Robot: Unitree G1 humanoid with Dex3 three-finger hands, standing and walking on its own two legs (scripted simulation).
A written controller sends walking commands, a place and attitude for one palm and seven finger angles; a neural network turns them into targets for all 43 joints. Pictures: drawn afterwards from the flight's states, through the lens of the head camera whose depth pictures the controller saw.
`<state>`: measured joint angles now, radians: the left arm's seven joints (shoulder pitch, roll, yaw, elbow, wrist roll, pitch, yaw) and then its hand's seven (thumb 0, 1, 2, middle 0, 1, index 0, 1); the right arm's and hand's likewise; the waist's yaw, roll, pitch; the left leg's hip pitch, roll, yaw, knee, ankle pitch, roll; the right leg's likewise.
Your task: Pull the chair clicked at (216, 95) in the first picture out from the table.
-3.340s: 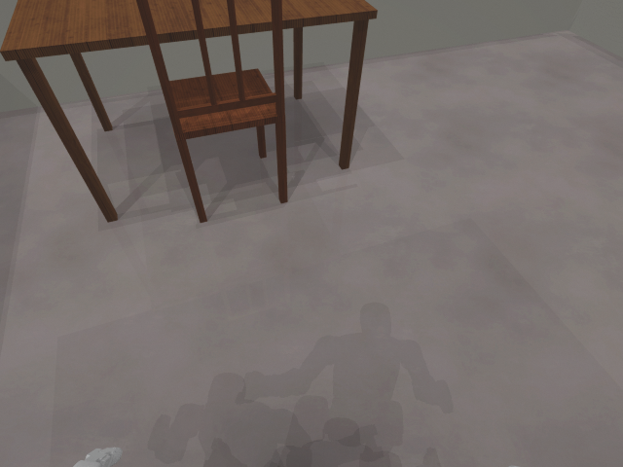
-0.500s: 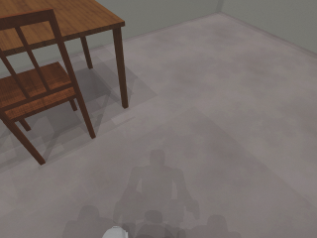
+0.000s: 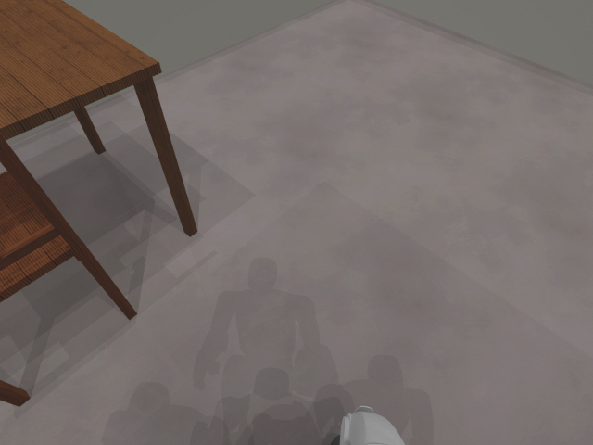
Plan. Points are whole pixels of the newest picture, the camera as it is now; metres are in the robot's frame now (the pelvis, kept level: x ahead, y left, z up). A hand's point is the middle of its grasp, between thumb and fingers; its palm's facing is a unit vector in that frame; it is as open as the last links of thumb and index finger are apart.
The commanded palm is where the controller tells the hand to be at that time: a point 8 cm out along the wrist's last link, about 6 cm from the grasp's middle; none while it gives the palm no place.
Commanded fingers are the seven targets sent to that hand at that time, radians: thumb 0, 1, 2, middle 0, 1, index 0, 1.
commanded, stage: walk to a spot facing it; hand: left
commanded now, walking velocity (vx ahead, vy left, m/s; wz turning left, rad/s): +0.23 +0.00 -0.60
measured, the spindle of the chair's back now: out of the picture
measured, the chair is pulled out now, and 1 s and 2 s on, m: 0.00 0.00 0.00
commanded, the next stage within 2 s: turn to face it in 0.04 s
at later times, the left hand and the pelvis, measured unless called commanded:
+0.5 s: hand (232, 342) +0.30 +0.12 -0.16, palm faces +0.03 -0.98 -0.18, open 7.2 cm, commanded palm none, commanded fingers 0.00 0.90 0.90 -0.20 -0.30 -0.20 -0.30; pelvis +0.18 -0.05 +0.00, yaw +1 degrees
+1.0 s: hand (193, 361) +0.26 +0.18 -0.16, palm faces +0.32 -0.90 -0.29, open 7.4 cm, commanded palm none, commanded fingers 0.00 0.90 0.90 -0.20 -0.30 -0.20 -0.30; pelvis +0.23 -0.06 -0.01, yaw +18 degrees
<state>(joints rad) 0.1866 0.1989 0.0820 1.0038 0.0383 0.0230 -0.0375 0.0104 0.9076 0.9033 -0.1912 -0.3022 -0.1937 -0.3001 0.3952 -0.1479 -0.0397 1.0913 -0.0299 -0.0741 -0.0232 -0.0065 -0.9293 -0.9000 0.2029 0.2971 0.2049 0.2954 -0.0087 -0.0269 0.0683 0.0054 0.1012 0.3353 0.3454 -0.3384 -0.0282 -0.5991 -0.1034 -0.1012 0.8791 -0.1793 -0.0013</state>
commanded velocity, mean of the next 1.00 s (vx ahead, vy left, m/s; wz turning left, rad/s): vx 0.02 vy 0.00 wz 0.47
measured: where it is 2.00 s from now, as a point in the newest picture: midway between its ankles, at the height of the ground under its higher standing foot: outside the picture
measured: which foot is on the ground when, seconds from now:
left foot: down 0.00-0.14, up 0.16-0.60, down 0.62-1.00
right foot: up 0.00-0.12, down 0.14-0.64, up 0.66-1.00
